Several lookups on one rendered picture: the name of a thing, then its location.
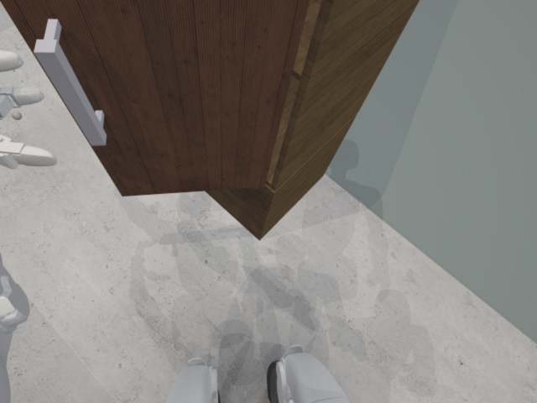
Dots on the right robot thigh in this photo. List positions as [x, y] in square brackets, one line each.
[304, 379]

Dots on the handle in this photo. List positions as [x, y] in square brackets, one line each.
[58, 69]

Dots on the left robot upper arm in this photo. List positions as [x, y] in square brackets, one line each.
[14, 309]

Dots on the robot right shin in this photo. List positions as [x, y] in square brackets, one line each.
[290, 350]

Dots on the robot left hand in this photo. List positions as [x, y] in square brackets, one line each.
[12, 154]

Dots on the cupboard door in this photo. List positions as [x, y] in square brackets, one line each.
[192, 91]

